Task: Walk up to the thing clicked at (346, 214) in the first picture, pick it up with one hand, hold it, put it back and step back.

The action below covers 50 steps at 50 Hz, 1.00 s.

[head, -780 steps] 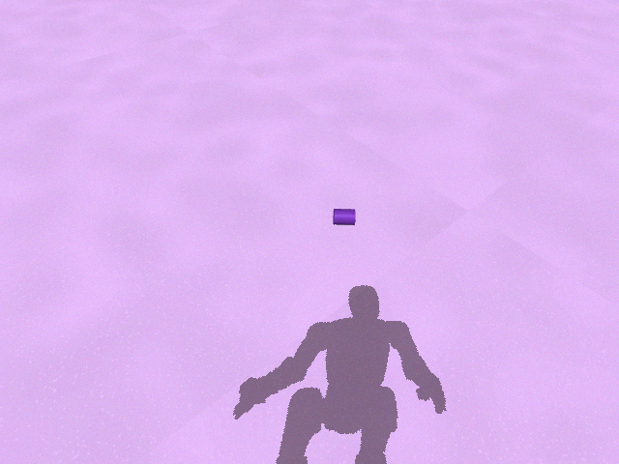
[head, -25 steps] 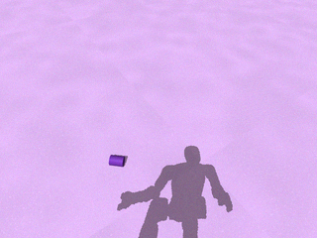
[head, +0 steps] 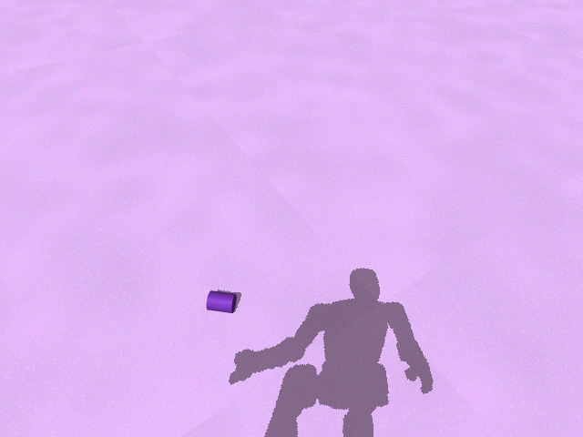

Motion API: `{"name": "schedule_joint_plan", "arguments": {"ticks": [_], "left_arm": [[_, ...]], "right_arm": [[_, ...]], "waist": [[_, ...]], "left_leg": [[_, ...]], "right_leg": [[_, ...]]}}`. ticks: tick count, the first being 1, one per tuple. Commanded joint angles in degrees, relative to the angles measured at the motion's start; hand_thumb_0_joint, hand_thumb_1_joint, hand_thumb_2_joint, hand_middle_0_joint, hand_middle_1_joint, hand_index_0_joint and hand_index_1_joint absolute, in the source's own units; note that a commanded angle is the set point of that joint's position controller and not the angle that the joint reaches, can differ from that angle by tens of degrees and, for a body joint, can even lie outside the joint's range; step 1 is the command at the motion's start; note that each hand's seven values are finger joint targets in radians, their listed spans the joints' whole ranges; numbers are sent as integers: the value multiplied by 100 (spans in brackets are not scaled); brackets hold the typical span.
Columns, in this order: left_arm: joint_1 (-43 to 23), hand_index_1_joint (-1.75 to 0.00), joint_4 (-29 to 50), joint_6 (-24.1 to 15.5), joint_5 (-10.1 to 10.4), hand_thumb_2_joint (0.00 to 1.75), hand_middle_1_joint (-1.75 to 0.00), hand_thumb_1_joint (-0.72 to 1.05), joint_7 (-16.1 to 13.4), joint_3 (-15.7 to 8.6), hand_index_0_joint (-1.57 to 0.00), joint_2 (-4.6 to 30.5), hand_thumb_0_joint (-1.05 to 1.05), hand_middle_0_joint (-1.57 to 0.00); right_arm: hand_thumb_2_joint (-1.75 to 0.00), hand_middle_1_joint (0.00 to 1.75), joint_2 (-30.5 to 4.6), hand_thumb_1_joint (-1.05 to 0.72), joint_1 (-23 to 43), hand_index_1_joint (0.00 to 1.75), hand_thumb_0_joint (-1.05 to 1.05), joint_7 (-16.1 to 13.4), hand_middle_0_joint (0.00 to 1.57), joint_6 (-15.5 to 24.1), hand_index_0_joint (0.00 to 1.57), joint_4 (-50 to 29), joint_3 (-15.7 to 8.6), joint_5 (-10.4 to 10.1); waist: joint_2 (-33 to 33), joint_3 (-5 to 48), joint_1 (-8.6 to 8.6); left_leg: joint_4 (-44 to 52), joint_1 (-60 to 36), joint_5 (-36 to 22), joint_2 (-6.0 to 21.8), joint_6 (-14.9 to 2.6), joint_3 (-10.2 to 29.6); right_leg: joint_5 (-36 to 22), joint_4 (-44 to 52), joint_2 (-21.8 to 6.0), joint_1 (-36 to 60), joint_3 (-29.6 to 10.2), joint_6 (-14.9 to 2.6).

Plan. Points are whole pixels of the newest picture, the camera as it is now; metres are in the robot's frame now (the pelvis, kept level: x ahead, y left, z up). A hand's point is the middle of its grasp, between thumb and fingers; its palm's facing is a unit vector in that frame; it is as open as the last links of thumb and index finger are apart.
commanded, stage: walk up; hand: left
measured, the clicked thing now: (221, 301) +0.72 +0.25 -0.74
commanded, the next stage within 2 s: stand in 0.24 s
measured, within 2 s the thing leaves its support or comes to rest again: neither
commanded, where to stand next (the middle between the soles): +0.33 +0.03 m, yaw -2 degrees
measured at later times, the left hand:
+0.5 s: hand out of the picture +0.07 +0.25 -0.15, palm faces +0.00 -0.94 -0.33, open 7.4 cm
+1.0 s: hand out of the picture +0.05 +0.24 -0.15, palm faces -0.02 -0.94 -0.35, open 7.4 cm
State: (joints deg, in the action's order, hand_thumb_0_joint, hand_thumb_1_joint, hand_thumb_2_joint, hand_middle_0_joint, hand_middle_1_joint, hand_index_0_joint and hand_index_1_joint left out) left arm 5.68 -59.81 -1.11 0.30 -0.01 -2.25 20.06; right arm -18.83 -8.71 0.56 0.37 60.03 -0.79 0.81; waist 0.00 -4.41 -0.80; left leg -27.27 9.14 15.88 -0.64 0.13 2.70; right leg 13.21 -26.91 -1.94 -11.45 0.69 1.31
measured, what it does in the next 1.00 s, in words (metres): stands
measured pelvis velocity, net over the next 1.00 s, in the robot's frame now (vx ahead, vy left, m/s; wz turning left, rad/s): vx -0.02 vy -0.02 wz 0.00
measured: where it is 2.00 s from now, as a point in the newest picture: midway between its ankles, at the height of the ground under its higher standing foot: outside the picture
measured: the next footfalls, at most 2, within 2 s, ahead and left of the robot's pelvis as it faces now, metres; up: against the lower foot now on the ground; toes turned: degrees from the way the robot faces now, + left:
left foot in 1.54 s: +0.13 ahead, +0.17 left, +0.00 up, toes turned +4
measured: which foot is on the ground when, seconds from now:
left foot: down 0.00-1.00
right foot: down 0.00-1.00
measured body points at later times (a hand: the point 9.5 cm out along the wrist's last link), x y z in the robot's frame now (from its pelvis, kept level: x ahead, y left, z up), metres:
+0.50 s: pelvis +0.00 +0.00 +0.01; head +0.01 +0.00 +0.46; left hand +0.07 +0.30 -0.13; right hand +0.09 -0.30 -0.12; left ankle -0.01 +0.12 -0.74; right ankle +0.01 -0.14 -0.74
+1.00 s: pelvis -0.02 -0.02 +0.01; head -0.01 -0.02 +0.46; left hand +0.05 +0.29 -0.12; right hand +0.05 -0.32 -0.13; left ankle -0.01 +0.12 -0.74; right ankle +0.01 -0.14 -0.74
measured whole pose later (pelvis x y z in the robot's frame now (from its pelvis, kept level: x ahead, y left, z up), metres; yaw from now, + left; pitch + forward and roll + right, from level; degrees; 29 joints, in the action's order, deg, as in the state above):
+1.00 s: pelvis -0.02 -0.02 +0.01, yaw +0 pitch -3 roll +0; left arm 6.5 -65.7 -0.8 -0.4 0.5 0.3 20.2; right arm -20.5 -7.6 0.8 0.5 65.0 0.1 0.8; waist 0.7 -2.8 -0.1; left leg -18.9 6.0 10.2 0.5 1.5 3.3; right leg 8.1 -19.4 -1.0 -8.6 1.4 0.3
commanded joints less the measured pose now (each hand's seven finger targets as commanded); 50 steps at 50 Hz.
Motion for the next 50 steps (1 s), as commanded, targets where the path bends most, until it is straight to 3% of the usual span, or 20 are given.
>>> {"name": "schedule_joint_plan", "arguments": {"ticks": [1, 5, 11, 12, 23, 29, 43, 50], "left_arm": [[-237, -30, 310, -157, -2, 90, -30, 90, -81, -237, -20, 1203, 0, -20], [-424, -30, 243, -118, -23, 90, -30, 90, -78, -221, -20, 1192, 0, -20], [-441, -30, 109, -122, -50, 90, -30, 90, -60, -211, -20, 1170, 0, -20], [-359, -30, -23, -99, -72, 90, -30, 90, -43, -98, -20, 1125, 0, -20], [-364, -30, -196, -131, -73, 90, -30, 90, -29, -31, -20, 1213, 0, -20], [-255, -30, -277, -114, -88, 90, -30, 90, -17, 0, -20, 1216, 0, -20], [-163, -30, -288, -113, -76, 90, -30, 90, -8, 31, -20, 1274, 0, -20], [-165, -30, -255, -109, -79, 90, -30, 90, -7, 29, -20, 1323, 0, -20]], "right_arm": [[-90, 30, -1281, -90, 335, 30, 0, -110, 20, 131, 20, -312, -289, -48], [-90, 30, -1244, -90, 407, 30, 0, -110, 20, 96, 20, -222, -288, -14], [-90, 30, -1197, -90, 575, 30, 0, -84, 20, 99, 20, -150, -271, -9], [-90, 30, -1265, -90, 582, 30, 0, -73, 20, 145, 20, -138, -256, -30], [-90, 30, -1288, -90, 627, 30, 0, -77, 20, 192, 20, -8, -207, -59], [-90, 30, -1349, -90, 631, 30, 0, -70, 20, 171, 20, 71, -183, -50], [-90, 30, -1356, -90, 412, 30, 0, -56, 20, 150, 20, 188, -124, -40], [-90, 30, -1327, -90, 312, 30, 0, -36, 20, 127, 20, 199, -109, -29]], "waist": [[98, 936, -38], [37, 659, 1], [55, 472, -14], [47, 483, 41], [90, 714, 60], [97, 559, 36], [-13, 448, 51], [-56, 350, 69]], "left_leg": [[408, -29, -2205, 674, -246, 409], [667, 193, -1579, 674, -244, 472], [860, 219, -1155, 658, -217, 502], [1050, -26, -1160, 705, -171, 572], [1105, -269, -1634, 729, -121, 452], [1259, -134, -1034, 722, -107, 473], [1252, -10, -772, 703, -101, 478], [1238, 27, -455, 687, -100, 462]], "right_leg": [[-1676, 267, -536, 832, -408, -332], [-1256, 419, -528, 790, -400, -301], [-940, 626, -505, 704, -418, -270], [-888, 745, -494, 540, -462, -239], [-1398, 897, -564, 858, -475, -215], [-878, 1010, -555, 743, -490, -214], [-636, 1100, -569, 583, -552, -235], [-73, 1203, -566, 387, -605, -241]]}}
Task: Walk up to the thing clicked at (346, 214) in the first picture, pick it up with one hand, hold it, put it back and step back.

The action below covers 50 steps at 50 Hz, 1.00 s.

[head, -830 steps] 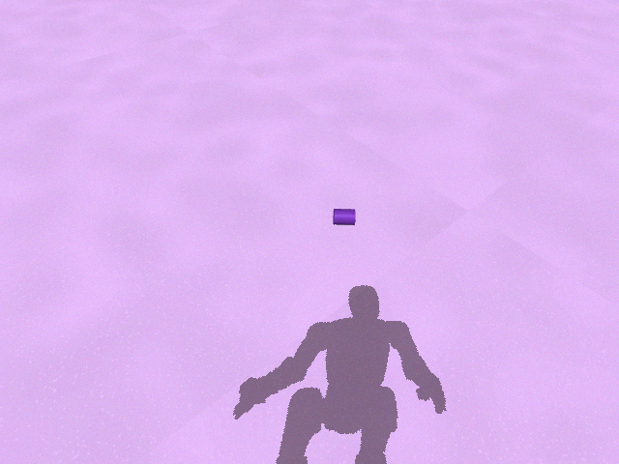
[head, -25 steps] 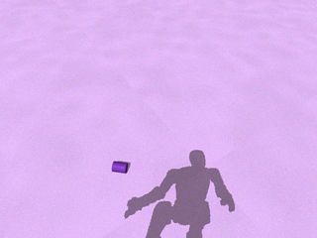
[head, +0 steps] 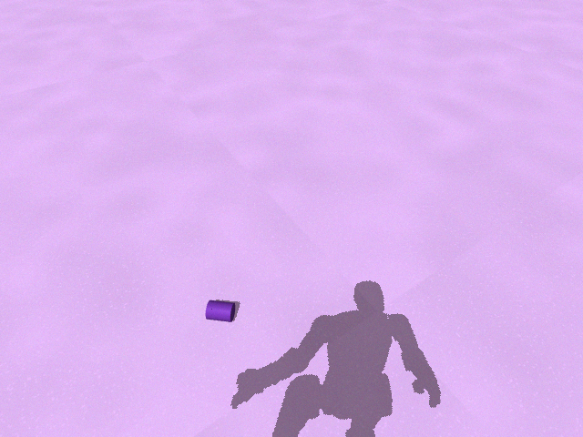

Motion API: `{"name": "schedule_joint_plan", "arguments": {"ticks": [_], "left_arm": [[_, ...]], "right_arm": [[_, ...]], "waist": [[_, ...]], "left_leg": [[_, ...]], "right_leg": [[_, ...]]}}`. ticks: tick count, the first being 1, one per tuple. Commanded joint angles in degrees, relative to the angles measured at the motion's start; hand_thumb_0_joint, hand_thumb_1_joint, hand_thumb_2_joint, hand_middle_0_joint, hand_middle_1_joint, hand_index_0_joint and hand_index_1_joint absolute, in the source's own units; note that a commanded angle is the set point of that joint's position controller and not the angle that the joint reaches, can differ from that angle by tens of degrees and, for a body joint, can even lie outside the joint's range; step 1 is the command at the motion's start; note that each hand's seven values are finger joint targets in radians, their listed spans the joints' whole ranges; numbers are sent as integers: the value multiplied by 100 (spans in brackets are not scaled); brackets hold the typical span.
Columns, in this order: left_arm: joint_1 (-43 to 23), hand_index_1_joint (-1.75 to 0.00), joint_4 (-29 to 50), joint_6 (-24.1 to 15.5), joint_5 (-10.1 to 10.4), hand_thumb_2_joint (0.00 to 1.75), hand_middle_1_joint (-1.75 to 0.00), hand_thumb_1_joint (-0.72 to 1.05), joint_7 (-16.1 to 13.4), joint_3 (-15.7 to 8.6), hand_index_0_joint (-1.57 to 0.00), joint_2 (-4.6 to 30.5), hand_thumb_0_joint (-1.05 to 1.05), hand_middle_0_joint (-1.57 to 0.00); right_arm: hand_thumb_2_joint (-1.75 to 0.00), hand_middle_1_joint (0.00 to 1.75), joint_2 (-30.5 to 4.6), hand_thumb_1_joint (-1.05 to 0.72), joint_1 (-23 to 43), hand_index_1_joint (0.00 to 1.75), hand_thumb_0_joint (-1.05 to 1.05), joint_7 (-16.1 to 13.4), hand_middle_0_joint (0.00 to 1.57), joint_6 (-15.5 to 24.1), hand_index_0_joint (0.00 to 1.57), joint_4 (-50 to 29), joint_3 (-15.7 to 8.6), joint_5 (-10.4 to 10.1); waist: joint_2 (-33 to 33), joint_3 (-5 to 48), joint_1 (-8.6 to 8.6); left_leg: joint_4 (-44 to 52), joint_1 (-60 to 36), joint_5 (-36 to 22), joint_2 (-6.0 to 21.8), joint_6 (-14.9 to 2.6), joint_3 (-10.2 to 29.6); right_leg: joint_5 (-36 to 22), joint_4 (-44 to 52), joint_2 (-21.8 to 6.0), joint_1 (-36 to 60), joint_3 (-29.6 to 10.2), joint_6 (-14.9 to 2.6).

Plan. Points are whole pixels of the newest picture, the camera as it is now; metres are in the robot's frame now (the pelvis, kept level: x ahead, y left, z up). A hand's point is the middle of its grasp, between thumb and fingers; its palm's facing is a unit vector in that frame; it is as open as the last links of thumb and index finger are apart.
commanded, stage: stand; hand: left
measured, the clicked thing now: (220, 311) +0.73 +0.27 -0.75
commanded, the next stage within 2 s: walk up in 0.24 s
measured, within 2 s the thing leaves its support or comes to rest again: neither
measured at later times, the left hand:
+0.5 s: hand out of the picture +0.05 +0.31 -0.16, palm faces +0.05 -0.94 -0.35, open 7.4 cm
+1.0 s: hand (108, 377) +0.28 +0.32 -0.16, palm faces -0.14 -0.93 -0.35, open 7.4 cm
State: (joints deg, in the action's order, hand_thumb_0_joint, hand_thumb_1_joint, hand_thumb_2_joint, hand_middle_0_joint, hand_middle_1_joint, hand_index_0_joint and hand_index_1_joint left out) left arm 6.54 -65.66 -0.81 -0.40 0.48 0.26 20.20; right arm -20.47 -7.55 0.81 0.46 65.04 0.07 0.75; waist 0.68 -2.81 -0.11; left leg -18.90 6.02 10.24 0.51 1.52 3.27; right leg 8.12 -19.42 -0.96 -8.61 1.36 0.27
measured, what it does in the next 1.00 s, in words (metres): walks ahead: left foot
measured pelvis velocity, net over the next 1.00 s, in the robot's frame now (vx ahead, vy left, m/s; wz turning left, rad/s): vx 0.19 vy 0.06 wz -0.07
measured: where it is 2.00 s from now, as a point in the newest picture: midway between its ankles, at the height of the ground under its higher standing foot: outside the picture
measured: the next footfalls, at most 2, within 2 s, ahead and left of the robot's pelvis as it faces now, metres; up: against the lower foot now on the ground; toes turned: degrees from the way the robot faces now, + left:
left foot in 0.54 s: +0.15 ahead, +0.18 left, +0.00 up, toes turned +4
right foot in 1.02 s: +0.34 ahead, -0.08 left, +0.00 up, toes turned -6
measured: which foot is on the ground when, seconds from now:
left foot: down 0.00-0.30, up 0.32-0.52, down 0.54-1.00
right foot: down 0.00-0.54, up 0.56-1.00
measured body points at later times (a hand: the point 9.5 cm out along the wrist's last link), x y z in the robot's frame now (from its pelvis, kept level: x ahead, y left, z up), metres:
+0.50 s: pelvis +0.03 +0.04 -0.01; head +0.04 +0.05 +0.44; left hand +0.05 +0.36 -0.13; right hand +0.10 -0.30 -0.11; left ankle +0.09 +0.17 -0.73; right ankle +0.03 -0.12 -0.75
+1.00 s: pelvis +0.19 +0.06 -0.02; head +0.21 +0.05 +0.43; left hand +0.29 +0.37 -0.13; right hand +0.17 -0.26 -0.13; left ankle +0.11 +0.18 -0.75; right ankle +0.30 -0.08 -0.74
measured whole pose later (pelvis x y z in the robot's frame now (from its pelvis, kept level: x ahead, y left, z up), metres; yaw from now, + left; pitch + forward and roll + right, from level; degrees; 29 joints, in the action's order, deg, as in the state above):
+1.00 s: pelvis +0.19 +0.06 -0.02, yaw -4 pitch -3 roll +2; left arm 12.5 -52.6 0.3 -1.2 4.7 -3.7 23.6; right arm -21.9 -22.6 1.7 4.2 49.6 -3.4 1.3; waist -2.2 -6.0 2.0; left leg -24.9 0.4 21.6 0.7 0.2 -7.7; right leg 10.0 -33.9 -3.8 -24.6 -0.5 -1.7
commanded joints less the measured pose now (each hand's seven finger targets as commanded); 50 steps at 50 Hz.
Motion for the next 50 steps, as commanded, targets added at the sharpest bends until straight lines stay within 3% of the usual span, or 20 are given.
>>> {"name": "schedule_joint_plan", "arguments": {"ticks": [1, 11, 12, 13, 14, 15, 17, 19, 22, 25, 26, 27, 28, 29, 31, 33, 34, 39, 45, 50], "left_arm": [[-256, -30, 343, -138, -14, 90, -30, 90, -57, -226, -20, 1305, 0, -20], [-253, -30, 347, -140, 9, 90, -30, 90, -53, -244, -20, 1312, 0, -20], [244, -30, 574, -175, -67, 90, -30, 90, 56, -566, -20, 1586, 0, -20], [569, -30, 498, -175, -132, 90, -30, 90, 80, -640, -20, 1687, 0, -20], [744, -30, 490, -175, -172, 90, -30, 90, 82, -723, -20, 1811, 0, -20], [732, -30, 602, -203, -178, 90, -30, 90, 71, -817, -20, 1965, 0, -20], [600, -30, 832, -272, -170, 90, -30, 90, 43, -870, -20, 1937, 0, -20], [663, -30, 897, -289, -170, 90, -30, 90, 58, -842, -20, 1799, 0, -20], [310, -30, 1215, -243, -182, 90, -30, 90, 145, -817, -20, 1751, 0, -20], [-286, -30, 1525, -137, -169, 90, -30, 90, 209, -780, -20, 1711, 0, -20], [-246, -30, 1604, -89, -190, 90, -30, 90, 205, -693, -20, 1431, 0, -20], [78, -30, 1666, -51, -151, 90, -30, 90, 190, -551, -20, 941, 0, -20], [476, -30, 1630, -18, -105, 90, -30, 90, 162, -492, -20, 829, 0, -20], [618, -30, 1526, 2, -60, 90, -30, 90, 120, -611, -20, 1397, 0, -20], [954, -30, 1323, -20, -7, 90, -30, 90, 153, -664, -20, 1664, 0, -20], [1489, -30, 1046, -28, -7, 90, -30, 90, 202, -727, -20, 1667, 0, -20], [1469, -30, 1064, -32, -24, 90, -30, 90, 237, -715, -20, 1637, 0, -20], [861, -30, 1492, -24, -71, 90, -30, 90, 338, -669, -20, 1459, 0, -20], [53, -30, 1920, -107, -83, 90, -30, 90, 414, -575, -20, 1164, 0, -20], [439, -30, 1867, -146, -81, 90, -30, 90, 357, -626, -20, 1082, 0, -20]], "right_arm": [[-90, 30, -1211, -90, 218, 30, 0, -65, 20, 122, 20, -310, -212, -28], [-90, 30, -1189, -90, 149, 30, 0, -84, 20, 123, 20, -300, -173, -27], [-90, 30, -1525, -90, -184, 30, 0, 31, 20, 161, 20, -598, -444, 47], [-90, 30, -1543, -90, -136, 30, 0, 81, 20, 134, 20, -652, -479, 117], [-90, 30, -1436, -90, 73, 30, 0, 97, 20, 106, 20, -759, -471, 152], [-90, 30, -1310, -90, 172, 30, 0, 114, 20, 87, 20, -903, -476, 162], [-90, 30, -1331, -90, 96, 30, 0, 121, 20, 161, 20, -1006, -555, 153], [-90, 30, -1290, -90, 54, 30, 0, 166, 20, 247, 20, -1081, -602, 169], [-90, 30, -1234, -90, -457, 30, 0, 286, 20, 221, 20, -1091, -697, 177], [-90, 30, -1270, -90, -1617, 30, 0, 244, 20, 212, 20, -848, -885, 162], [-90, 30, -1407, -90, -2336, 30, 0, 172, 20, 239, 20, -625, -989, 180], [-90, 30, -1871, -90, -2729, 30, 0, 83, 20, 269, 20, -591, -1087, 252], [-90, 30, -2116, -90, -2109, 30, 0, 5, 20, 335, 20, -935, -1067, 302], [-90, 30, -2394, -90, -1139, 30, 0, -13, 20, 364, 20, -1286, -1078, 199], [-90, 30, -2172, -90, -617, 30, 0, 7, 20, 420, 20, -1469, -968, 105], [-90, 30, -1775, -90, -509, 30, 0, 21, 20, 498, 20, -1625, -853, 85], [-90, 30, -1700, -90, -707, 30, 0, 22, 20, 535, 20, -1615, -845, 54], [-90, 30, -1765, -90, -1190, 30, 0, -6, 20, 596, 20, -1658, -856, 12], [-90, 30, -1703, -90, -1609, 30, 0, -2, 20, 558, 20, -1810, -817, -12], [-90, 30, -1717, -90, -1474, 30, 0, -57, 20, 424, 20, -2071, -776, 7]], "waist": [[-75, 229, -5], [-44, 307, -17], [-80, 805, -121], [-151, 359, -305], [-587, 2, -441], [-1100, -210, -485], [-719, -600, -394], [-680, -358, -343], [-871, -25, -67], [-907, -24, 642], [-176, 158, 939], [1511, 93, 1072], [1640, -209, 693], [938, -567, 366], [570, -756, -9], [834, -586, -158], [808, -536, -45], [612, -727, 130], [547, -518, 388], [433, -70, 113]], "left_leg": [[378, 328, 15, 594, -248, 417], [369, 430, -151, 606, -238, 401], [-167, 556, 2263, 271, -574, 277], [-510, 1549, 3080, 192, -573, 237], [-1273, 2335, 2800, -54, -438, -140], [-2570, 2685, 2039, -40, -329, -377], [-2647, 3115, 1491, 512, -329, 76], [-2377, 2748, 1599, 539, -314, -26], [-1935, 1353, 1373, 327, -279, -358], [-1196, -728, 226, 129, -202, -750], [-1127, -1732, 365, 78, -189, -568], [85, -1469, 2384, 915, -334, 862], [1150, -528, 4005, 2041, -483, 3139], [1532, 565, 4548, 2346, -884, 3458], [1320, 865, 3940, 2130, -1202, 2627], [1062, 618, 2819, 1562, -994, 1373], [1021, 487, 2338, 1453, -926, 1088], [1073, 128, 1235, 1571, -1157, 578], [396, -393, -925, 1383, -1057, -139], [-798, -154, -2191, 1323, -1012, -373]], "right_leg": [[292, 415, -657, 153, -664, -142], [-88, 338, -644, 380, -633, -140], [2453, 108, -336, 768, -587, -384], [3546, 231, -536, 863, -1014, -532], [4065, 753, -1011, 996, -1725, -729], [4211, 1387, -1827, 841, -2525, -1106], [2878, 1291, -2136, 933, -2602, -1494], [2198, 1176, -1738, 935, -1998, -1364], [2487, 978, -1201, -113, -1252, -1044], [3061, -12, -776, -2055, -583, -757], [3220, -1275, -420, -2861, -342, -637], [3254, -3192, 417, -3366, -20, -524], [2544, -4454, 707, -3626, -732, -323], [1987, -4545, 307, -3151, -1248, -367], [1451, -4493, -94, -2760, -1193, -308], [893, -4106, -166, -2477, -1009, -222], [721, -3939, -162, -2453, -911, -177], [296, -3031, -229, -2608, -838, 30], [95, -1663, -289, -2219, -237, -143], [159, -960, -10, -787, 213, -365]]}}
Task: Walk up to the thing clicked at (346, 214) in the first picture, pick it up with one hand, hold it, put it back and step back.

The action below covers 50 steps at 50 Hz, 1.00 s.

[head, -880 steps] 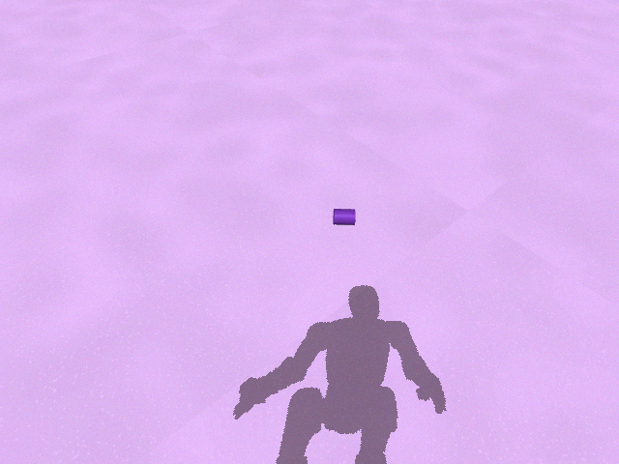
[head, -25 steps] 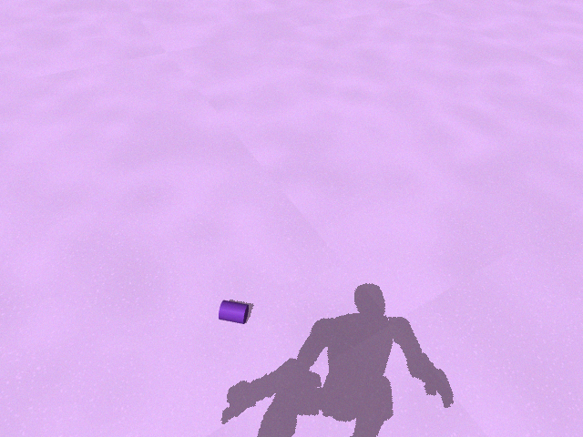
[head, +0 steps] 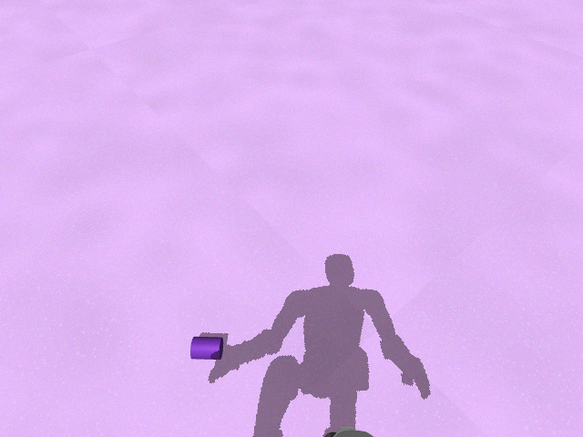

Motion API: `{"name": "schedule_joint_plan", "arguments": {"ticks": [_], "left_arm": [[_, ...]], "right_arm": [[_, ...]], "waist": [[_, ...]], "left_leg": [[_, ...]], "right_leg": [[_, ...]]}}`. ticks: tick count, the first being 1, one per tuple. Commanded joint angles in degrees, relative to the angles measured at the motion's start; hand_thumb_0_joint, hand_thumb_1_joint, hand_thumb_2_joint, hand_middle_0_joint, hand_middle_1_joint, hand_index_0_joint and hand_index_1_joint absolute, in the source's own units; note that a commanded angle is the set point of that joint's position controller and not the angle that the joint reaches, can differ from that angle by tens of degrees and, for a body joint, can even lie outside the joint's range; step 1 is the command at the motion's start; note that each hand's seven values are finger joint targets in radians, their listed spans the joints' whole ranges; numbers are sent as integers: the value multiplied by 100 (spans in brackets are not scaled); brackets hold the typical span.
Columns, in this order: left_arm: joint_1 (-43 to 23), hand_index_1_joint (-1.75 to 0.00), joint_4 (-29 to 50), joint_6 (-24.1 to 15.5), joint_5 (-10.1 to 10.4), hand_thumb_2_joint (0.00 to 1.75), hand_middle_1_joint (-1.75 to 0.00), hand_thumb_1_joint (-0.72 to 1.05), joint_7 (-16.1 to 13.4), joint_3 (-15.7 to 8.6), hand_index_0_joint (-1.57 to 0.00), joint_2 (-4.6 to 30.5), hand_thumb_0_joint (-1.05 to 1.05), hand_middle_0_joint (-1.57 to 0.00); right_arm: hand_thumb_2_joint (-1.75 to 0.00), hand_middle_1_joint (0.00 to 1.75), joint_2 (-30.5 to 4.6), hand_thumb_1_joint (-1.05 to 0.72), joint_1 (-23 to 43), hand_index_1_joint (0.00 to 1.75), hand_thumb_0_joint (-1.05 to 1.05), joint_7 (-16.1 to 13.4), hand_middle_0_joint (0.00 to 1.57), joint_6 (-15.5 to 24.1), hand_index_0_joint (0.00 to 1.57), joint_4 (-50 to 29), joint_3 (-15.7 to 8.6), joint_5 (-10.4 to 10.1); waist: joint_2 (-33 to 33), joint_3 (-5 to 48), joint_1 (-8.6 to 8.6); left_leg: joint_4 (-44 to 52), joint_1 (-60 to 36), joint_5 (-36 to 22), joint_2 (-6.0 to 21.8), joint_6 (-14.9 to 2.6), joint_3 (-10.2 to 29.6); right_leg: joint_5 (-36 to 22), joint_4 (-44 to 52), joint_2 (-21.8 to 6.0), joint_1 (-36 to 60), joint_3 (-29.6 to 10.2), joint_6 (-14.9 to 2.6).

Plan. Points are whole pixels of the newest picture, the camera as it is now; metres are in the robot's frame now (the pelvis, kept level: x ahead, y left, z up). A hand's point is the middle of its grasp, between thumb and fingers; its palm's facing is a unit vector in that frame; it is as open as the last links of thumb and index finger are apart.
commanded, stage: walk up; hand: left
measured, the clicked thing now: (207, 348) +0.53 +0.25 -0.73
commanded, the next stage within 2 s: none
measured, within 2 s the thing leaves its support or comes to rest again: neither
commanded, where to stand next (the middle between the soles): +0.16 +0.00 m, yaw +2 degrees
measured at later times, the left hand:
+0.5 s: hand (133, 419) +0.21 +0.24 -0.17, palm faces +0.03 -0.95 -0.32, open 7.4 cm
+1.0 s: hand out of the picture +0.15 +0.23 -0.14, palm faces +0.04 -0.90 -0.43, open 7.4 cm
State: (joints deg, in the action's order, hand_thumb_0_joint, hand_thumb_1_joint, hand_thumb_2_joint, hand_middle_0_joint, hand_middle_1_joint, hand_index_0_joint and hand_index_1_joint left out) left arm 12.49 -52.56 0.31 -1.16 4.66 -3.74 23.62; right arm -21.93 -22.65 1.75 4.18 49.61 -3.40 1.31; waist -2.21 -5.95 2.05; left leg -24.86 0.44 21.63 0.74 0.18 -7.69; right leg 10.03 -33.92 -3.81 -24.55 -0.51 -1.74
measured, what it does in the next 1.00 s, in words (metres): walks ahead: right foot, then left foot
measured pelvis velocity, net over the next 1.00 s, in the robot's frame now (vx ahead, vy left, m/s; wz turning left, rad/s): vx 0.10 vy -0.04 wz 0.03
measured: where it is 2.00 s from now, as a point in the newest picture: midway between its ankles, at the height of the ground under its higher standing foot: outside the picture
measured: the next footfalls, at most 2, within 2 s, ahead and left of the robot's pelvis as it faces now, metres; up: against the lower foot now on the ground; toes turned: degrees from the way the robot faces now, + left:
right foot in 0.02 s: +0.16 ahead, -0.13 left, +0.00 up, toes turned -2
left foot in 0.42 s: +0.18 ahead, +0.10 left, +0.00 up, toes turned -1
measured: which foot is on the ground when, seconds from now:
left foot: down 0.00-0.08, up 0.10-0.40, down 0.42-1.00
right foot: up 0.00-0.00, down 0.02-0.46, up 0.48-0.72, down 0.74-1.00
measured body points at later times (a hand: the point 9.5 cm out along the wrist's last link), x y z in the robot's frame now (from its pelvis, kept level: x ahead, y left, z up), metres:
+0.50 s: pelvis +0.12 -0.02 -0.02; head +0.17 +0.01 +0.43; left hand +0.21 +0.29 -0.15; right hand +0.20 -0.33 -0.12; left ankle +0.21 +0.09 -0.73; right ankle +0.12 -0.13 -0.72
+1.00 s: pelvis +0.10 -0.04 -0.01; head +0.13 -0.06 +0.44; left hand +0.15 +0.28 -0.12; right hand +0.21 -0.35 -0.14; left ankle +0.14 +0.10 -0.73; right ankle +0.07 -0.17 -0.73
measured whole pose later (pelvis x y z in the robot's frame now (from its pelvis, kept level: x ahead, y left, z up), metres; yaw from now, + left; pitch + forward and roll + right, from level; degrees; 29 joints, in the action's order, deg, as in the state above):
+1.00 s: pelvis +0.10 -0.04 -0.01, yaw +2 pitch -3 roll +1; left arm 10.9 -55.8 -0.8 -0.4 -0.6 -1.5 21.4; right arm -22.5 -7.7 0.9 -0.6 54.4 -1.8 0.2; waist 2.2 -6.4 -1.3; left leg -35.0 18.1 14.1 -0.2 1.2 2.8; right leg 23.3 -37.6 -2.4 -11.5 0.3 1.0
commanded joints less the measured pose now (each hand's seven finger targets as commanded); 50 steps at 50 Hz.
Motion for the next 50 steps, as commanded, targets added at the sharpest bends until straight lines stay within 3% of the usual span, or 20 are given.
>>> {"name": "schedule_joint_plan", "arguments": {"ticks": [1, 2, 4, 5, 10, 14, 17, 21, 23, 24, 29, 34, 36, 38, 39, 40, 43, 46, 48, 50], "left_arm": [[253, -30, 438, -296, -17, 90, -30, 90, -106, -304, -20, 893, 0, -20], [747, -30, 367, -336, -32, 90, -30, 90, -160, -419, -20, 1164, 0, -20], [1351, -30, 418, -336, 95, 90, -30, 90, -206, -618, -20, 1807, 0, -20], [1129, -30, 538, -313, 125, 90, -30, 90, -243, -612, -20, 1780, 0, -20], [246, -30, 862, -325, 122, 90, -30, 90, -332, -350, -20, 1101, 0, -20], [90, -30, 1033, -325, 24, 90, -30, 90, -409, -240, -20, 952, 0, -20], [42, -30, 1048, -213, 65, 90, -30, 90, -434, -215, -20, 1045, 0, -20], [-293, -30, 1087, -5, 225, 90, -30, 90, -478, -87, -20, 922, 0, -20], [256, -30, 898, 138, 314, 90, -30, 90, -517, -54, -20, 777, 0, -20], [464, -30, 752, 222, 310, 90, -30, 90, -560, -112, -20, 966, 0, -20], [387, -30, 403, 195, 213, 90, -30, 90, -523, -166, -20, 1020, 0, -20], [412, -30, 184, -14, 179, 90, -30, 90, -530, -120, -20, 898, 0, -20], [742, -30, -104, -120, 128, 90, -30, 90, -576, -117, -20, 773, 0, -20], [456, -30, 6, -285, -36, 90, -30, 90, -650, -175, -20, 1204, 0, -20], [-12, -30, 98, -267, -52, 90, -30, 90, -654, -255, -20, 1769, 0, -20], [-454, -30, 250, -269, -74, 90, -30, 90, -640, -282, -20, 1996, 0, -20], [-751, -30, 230, -326, 0, 90, -30, 90, -628, -110, -20, 1234, 0, -20], [-438, -30, 171, -336, 73, 90, -30, 90, -592, -83, -20, 1140, 0, -20], [-77, -30, 131, -314, 76, 90, -30, 90, -575, -59, -20, 1034, 0, -20], [-192, -30, -85, -309, 76, 90, -30, 90, -603, -43, -20, 1050, 0, -20]], "right_arm": [[-90, 30, -1374, -90, -76, 30, 0, -160, 20, 43, 20, -563, -344, -88], [-90, 30, -1151, -90, -191, 30, 0, -172, 20, 58, 20, -639, -236, -127], [-90, 30, -1208, -90, -375, 30, 0, -194, 20, 37, 20, -722, -203, -188], [-90, 30, -1477, -90, -203, 30, 0, -242, 20, 31, 20, -638, -256, -142], [-90, 30, -1082, -90, -403, 30, 0, -155, 20, -28, 20, -409, -192, -135], [-90, 30, -869, -90, -215, 30, 0, -224, 20, -45, 20, -363, -122, -146], [-90, 30, -893, -90, 11, 30, 0, -311, 20, -27, 20, -294, -151, -116], [-90, 30, -1291, -90, 28, 30, 0, -359, 20, -51, 20, -272, -291, -4], [-90, 30, -1788, -90, 552, 30, 0, -354, 20, -80, 20, -561, -335, 10], [-90, 30, -1857, -90, 765, 30, 0, -356, 20, -86, 20, -569, -336, -46], [-90, 30, -1543, -90, 1181, 30, 0, -373, 20, -173, 20, -571, -244, -62], [-90, 30, -1440, -90, 1199, 30, 0, -260, 20, -324, 20, -518, -221, 30], [-90, 30, -1394, -90, 1456, 30, 0, -210, 20, -439, 20, -490, -172, -14], [-90, 30, -916, -90, 1564, 30, 0, -158, 20, -485, 20, -547, -17, -169], [-90, 30, -969, -90, 1849, 30, 0, -195, 20, -509, 20, -554, -72, -182], [-90, 30, -1179, -90, 1723, 30, 0, -231, 20, -515, 20, -420, -176, -125], [-90, 30, -989, -90, 1632, 30, 0, -137, 20, -413, 20, -110, -118, -192], [-90, 30, -1065, -90, 1502, 30, 0, -143, 20, -314, 20, 45, -111, -134], [-90, 30, -1146, -90, 1604, 30, 0, -159, 20, -254, 20, 43, -92, -107], [-90, 30, -1049, -90, 1845, 30, 0, -114, 20, -305, 20, 175, -76, -166]], "waist": [[278, 590, -306], [-250, 1034, -540], [-1363, 1471, -826], [-1074, 1196, -804], [-552, 289, -214], [-626, 277, -223], [-665, 513, -296], [234, 705, 8], [1197, 852, -266], [1217, 920, -290], [1265, 950, -328], [1343, 1329, -177], [1248, 1195, -413], [128, 800, -349], [-591, 414, -337], [-800, 215, -237], [-539, 31, 2], [-381, 682, -186], [-361, 1000, -354], [-327, 958, -365]], "left_leg": [[-1024, 673, -3447, 1054, -714, 557], [-2057, 1179, -2858, 749, -530, 356], [-4079, 3153, 963, -274, -277, 434], [-4392, 3240, 1168, 17, -252, 829], [-3827, 2393, 108, 130, -134, 990], [-2379, 2226, -358, 134, 126, 702], [-1617, 1826, -813, 84, 72, 563], [-457, 863, -2593, 311, -256, 1108], [409, 1362, -2702, 1937, -1235, 3336], [340, 1394, -2539, 2130, -1640, 3512], [79, 1505, -2064, 1382, -1224, 2216], [-361, 759, -1708, 1203, -1152, 1983], [-892, 1180, -1865, 993, -969, 1680], [-1733, 2218, -1744, 438, -392, 1247], [-1964, 2421, 414, -107, -184, 1161], [-2445, 1894, 753, 60, -126, 1410], [-1439, 1724, -234, 4, -218, 1177], [-758, 683, -3004, 268, -405, 1245], [-797, 584, -3133, 550, -611, 1587], [-880, 899, -2623, 392, -414, 1492]], "right_leg": [[-276, 686, 335, 1677, 339, -249], [-422, 796, 74, 2581, -18, -461], [110, 1514, -1873, 3739, -3353, -1538], [-16, 1493, -2033, 3337, -3458, -1818], [-1443, 1440, -782, 1075, -771, -1158], [-3352, 1112, -709, 1031, -204, -1208], [-3348, 565, -898, 1098, -339, -1135], [-761, -507, -476, 210, -254, -503], [2398, -2008, 630, 248, -103, -40], [2683, -2695, 500, 432, -456, -16], [2224, -2812, 513, 308, -524, -17], [2155, -590, 387, 646, 105, 190], [923, 1007, 489, 1377, 281, 172], [337, 1388, -546, 1486, -1492, -168], [276, 1504, -1460, 637, -2424, -819], [-19, 1363, -1812, -31, -2663, -1195], [-1267, 815, -872, 583, -882, -561], [-1590, 225, -384, 862, -427, -96], [-1017, 249, -217, 1008, -338, -5], [-426, 913, -361, 1276, -430, -17]]}}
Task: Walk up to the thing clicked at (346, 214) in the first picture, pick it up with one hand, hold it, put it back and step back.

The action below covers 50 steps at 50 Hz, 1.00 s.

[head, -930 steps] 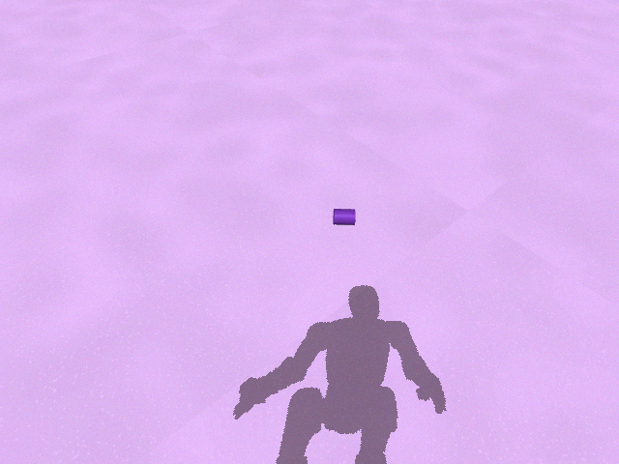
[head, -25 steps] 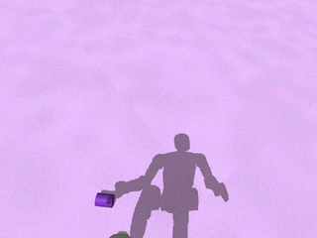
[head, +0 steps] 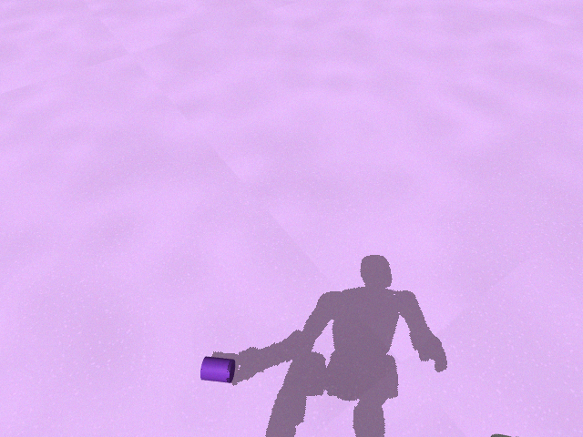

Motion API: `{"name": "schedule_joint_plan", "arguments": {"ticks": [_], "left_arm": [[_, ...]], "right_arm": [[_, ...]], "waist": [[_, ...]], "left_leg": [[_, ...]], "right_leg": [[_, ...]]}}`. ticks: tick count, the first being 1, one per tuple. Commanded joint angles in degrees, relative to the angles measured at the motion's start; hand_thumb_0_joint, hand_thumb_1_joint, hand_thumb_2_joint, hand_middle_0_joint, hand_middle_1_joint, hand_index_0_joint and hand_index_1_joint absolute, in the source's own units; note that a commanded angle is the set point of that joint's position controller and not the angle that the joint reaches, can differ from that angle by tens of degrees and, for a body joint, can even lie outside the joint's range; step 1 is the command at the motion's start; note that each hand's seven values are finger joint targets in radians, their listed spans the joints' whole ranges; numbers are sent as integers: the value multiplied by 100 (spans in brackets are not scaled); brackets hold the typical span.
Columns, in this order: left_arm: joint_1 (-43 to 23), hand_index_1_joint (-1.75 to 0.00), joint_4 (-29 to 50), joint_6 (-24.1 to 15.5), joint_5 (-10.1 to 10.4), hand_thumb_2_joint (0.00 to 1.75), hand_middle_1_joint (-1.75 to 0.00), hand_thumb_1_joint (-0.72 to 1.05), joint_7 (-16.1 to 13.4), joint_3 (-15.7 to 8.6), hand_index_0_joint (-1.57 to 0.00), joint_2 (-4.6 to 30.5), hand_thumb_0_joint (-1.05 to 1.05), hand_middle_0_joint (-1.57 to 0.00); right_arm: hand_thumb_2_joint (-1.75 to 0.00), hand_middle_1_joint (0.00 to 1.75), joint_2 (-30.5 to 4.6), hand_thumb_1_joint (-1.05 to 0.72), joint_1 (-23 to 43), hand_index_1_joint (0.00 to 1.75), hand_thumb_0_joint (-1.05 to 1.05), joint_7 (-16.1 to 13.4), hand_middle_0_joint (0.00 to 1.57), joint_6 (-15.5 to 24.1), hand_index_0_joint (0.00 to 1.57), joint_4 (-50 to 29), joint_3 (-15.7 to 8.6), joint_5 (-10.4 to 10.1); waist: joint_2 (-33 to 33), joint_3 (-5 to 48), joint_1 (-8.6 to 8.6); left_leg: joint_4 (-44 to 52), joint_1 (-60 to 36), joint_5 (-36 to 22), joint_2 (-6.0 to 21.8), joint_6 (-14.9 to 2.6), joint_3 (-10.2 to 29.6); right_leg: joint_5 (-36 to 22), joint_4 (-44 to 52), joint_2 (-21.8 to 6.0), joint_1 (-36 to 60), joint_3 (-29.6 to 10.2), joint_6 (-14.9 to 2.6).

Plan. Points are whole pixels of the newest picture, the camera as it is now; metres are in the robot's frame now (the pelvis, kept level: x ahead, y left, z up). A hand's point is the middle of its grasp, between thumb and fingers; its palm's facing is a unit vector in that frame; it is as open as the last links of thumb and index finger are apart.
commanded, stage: walk up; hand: left
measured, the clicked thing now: (218, 369) +0.45 +0.28 -0.72
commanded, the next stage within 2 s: none
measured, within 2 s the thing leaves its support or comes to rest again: neither
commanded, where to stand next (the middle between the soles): +0.07 +0.04 m, yaw +0 degrees
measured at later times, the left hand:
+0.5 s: hand out of the picture +0.07 +0.28 -0.14, palm faces +0.02 -0.94 -0.33, open 7.4 cm
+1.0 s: hand out of the picture +0.07 +0.27 -0.14, palm faces +0.08 -0.93 -0.35, open 7.4 cm
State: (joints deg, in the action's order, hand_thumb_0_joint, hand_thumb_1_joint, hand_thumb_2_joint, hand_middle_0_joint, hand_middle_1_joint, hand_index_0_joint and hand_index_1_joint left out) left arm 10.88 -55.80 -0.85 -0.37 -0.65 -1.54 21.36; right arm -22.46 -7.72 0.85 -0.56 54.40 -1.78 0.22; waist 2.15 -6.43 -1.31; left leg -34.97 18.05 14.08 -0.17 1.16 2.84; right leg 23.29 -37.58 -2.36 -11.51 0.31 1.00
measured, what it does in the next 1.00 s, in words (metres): stands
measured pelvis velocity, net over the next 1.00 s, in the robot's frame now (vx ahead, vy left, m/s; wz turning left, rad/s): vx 0.01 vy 0.01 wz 0.07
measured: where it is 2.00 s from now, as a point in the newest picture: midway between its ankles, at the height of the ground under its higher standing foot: outside the picture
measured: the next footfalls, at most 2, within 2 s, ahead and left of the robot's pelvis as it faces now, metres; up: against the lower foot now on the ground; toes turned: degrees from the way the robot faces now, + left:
left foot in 1.66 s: -0.05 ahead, +0.18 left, +0.00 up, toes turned +4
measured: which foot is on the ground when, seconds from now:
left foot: down 0.00-1.00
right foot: down 0.00-1.00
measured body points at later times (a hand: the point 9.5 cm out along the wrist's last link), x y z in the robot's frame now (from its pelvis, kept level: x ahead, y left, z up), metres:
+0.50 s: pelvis +0.00 +0.01 +0.02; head +0.01 +0.03 +0.47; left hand +0.07 +0.32 -0.12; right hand +0.08 -0.29 -0.11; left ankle +0.05 +0.14 -0.72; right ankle -0.03 -0.13 -0.72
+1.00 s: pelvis +0.01 +0.01 +0.02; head +0.02 +0.01 +0.47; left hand +0.07 +0.32 -0.11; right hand +0.13 -0.28 -0.11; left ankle +0.05 +0.14 -0.72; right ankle -0.03 -0.13 -0.72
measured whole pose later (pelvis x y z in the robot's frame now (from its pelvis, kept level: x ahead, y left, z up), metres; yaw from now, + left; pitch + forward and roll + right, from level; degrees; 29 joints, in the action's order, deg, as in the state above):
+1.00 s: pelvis +0.01 +0.01 +0.02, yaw +4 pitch -2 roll -1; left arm 5.3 -64.3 -0.4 -0.6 -0.1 -1.5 20.3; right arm -19.8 -4.0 1.0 -0.5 63.4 -0.5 0.6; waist 0.4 -3.2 -0.7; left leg -23.8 13.7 8.3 -0.9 1.1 6.7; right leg 15.5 -20.5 -2.5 -3.0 4.6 1.8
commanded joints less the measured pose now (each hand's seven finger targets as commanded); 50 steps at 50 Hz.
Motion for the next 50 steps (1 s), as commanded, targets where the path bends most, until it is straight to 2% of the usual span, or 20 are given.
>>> {"name": "schedule_joint_plan", "arguments": {"ticks": [1, 3, 6, 8, 10, 13, 14, 15, 18, 21, 25, 29, 34, 40, 42, 45, 50], "left_arm": [[-257, -30, 249, -195, -31, 90, -30, 90, -74, -288, -20, 1391, 0, -20], [-527, -30, 353, -172, -29, 90, -30, 90, -47, -283, -20, 1467, 0, -20], [-755, -30, 247, -118, -18, 90, -30, 90, -31, -218, -20, 1300, 0, -20], [-773, -30, 164, -114, -35, 90, -30, 90, -1, -203, -20, 1265, 0, -20], [-716, -30, 26, -111, -28, 90, -30, 90, 15, -208, -20, 1229, 0, -20], [-591, -30, -124, -110, 3, 90, -30, 90, 35, -203, -20, 1172, 0, -20], [-534, -30, -189, -120, 18, 90, -30, 90, 33, -198, -20, 1140, 0, -20], [-602, -30, -219, -121, 11, 90, -30, 90, 37, -196, -20, 1160, 0, -20], [-620, -30, -301, -119, 13, 90, -30, 90, 43, -203, -20, 1149, 0, -20], [-669, -30, -368, -118, -12, 90, -30, 90, 42, -191, -20, 1168, 0, -20], [-725, -30, -441, -137, -2, 90, -30, 90, 32, -186, -20, 1158, 0, -20], [-810, -30, -502, -147, -11, 90, -30, 90, 17, -183, -20, 1201, 0, -20], [-738, -30, -560, -143, -2, 90, -30, 90, -3, -202, -20, 1172, 0, -20], [-774, -30, -550, -114, -12, 90, -30, 90, -10, -209, -20, 1172, 0, -20], [-770, -30, -538, -115, -17, 90, -30, 90, -9, -216, -20, 1161, 0, -20], [-776, -30, -523, -111, -30, 90, -30, 90, -10, -219, -20, 1156, 0, -20], [-725, -30, -512, -90, -30, 90, -30, 90, -6, -252, -20, 1158, 0, -20]], "right_arm": [[-90, 30, -979, -90, 347, 30, 0, -24, 20, 142, 20, -252, -218, -80], [-90, 30, -1026, -90, 203, 30, 0, -31, 20, 108, 20, -107, -185, -36], [-90, 30, -1083, -90, 341, 30, 0, 6, 20, 115, 20, 79, -175, 7], [-90, 30, -1112, -90, 401, 30, 0, 21, 20, 141, 20, 140, -139, 30], [-90, 30, -1102, -90, 406, 30, 0, 23, 20, 167, 20, 213, -112, 48], [-90, 30, -1123, -90, 459, 30, 0, 3, 20, 217, 20, 315, -99, 69], [-90, 30, -1078, -90, 508, 30, 0, 2, 20, 234, 20, 331, -77, 56], [-90, 30, -1085, -90, 451, 30, 0, -8, 20, 238, 20, 368, -88, 55], [-90, 30, -1075, -90, 445, 30, 0, -25, 20, 236, 20, 420, -81, 42], [-90, 30, -1064, -90, 467, 30, 0, -43, 20, 222, 20, 437, -95, 38], [-90, 30, -1041, -90, 429, 30, 0, -54, 20, 219, 20, 489, -91, 10], [-90, 30, -1002, -90, 428, 30, 0, -59, 20, 183, 20, 538, -101, -19], [-90, 30, -970, -90, 492, 30, 0, -58, 20, 166, 20, 571, -107, -14], [-90, 30, -959, -90, 586, 30, 0, -56, 20, 124, 20, 576, -97, -7], [-90, 30, -979, -90, 581, 30, 0, -56, 20, 126, 20, 591, -106, -3], [-90, 30, -980, -90, 616, 30, 0, -52, 20, 119, 20, 576, -102, 6], [-90, 30, -992, -90, 621, 30, 0, -68, 20, 141, 20, 597, -111, 13]], "waist": [[-780, 973, 47], [-614, 848, 149], [-341, 500, 140], [-243, 405, 107], [-50, 290, 60], [245, 475, 5], [308, 573, -32], [303, 666, 16], [387, 816, 19], [266, 918, 57], [135, 975, 95], [-152, 793, 165], [-245, 907, 130], [-246, 704, 109], [-172, 791, 116], [-123, 773, 109], [33, 881, 77]], "left_leg": [[187, -793, -1692, 351, -407, 279], [424, -892, -837, 244, -318, 206], [988, -729, -219, 435, -346, 628], [1330, -351, 359, 550, -397, 859], [1634, -16, 670, 607, -381, 1003], [1829, 11, 547, 642, -365, 1062], [1812, -59, 240, 694, -355, 1070], [1790, -110, 127, 647, -347, 1018], [1795, -255, -25, 659, -327, 994], [1683, -406, -277, 624, -346, 902], [1465, -582, -1051, 585, -335, 789], [1315, -621, -1225, 497, -308, 683], [1165, -885, -1845, 511, -319, 621], [1314, -770, -1609, 500, -286, 679], [1311, -759, -1657, 506, -292, 710], [1441, -647, -1322, 498, -292, 783], [1501, -635, -1410, 515, -287, 833]], "right_leg": [[-1822, 1360, -603, 72, -613, -342], [-1031, 1452, -777, -251, -751, -500], [162, 1758, -527, -479, -533, -388], [328, 1781, -375, -190, -417, -359], [144, 1687, -292, 141, -293, -354], [-296, 1648, -224, 485, -187, -332], [-449, 1691, -246, 597, -169, -323], [-509, 1730, -250, 654, -169, -314], [-626, 1804, -262, 750, -125, -278], [-777, 1880, -304, 746, -110, -257], [-1181, 1951, -385, 759, -100, -229], [-1203, 2097, -492, 573, -173, -246], [-1565, 2066, -513, 580, -55, -217], [-1309, 2115, -506, 553, -20, -201], [-1349, 2104, -514, 678, -8, -203], [-1205, 2132, -485, 773, 28, -192], [-1213, 2021, -453, 906, 80, -208]]}}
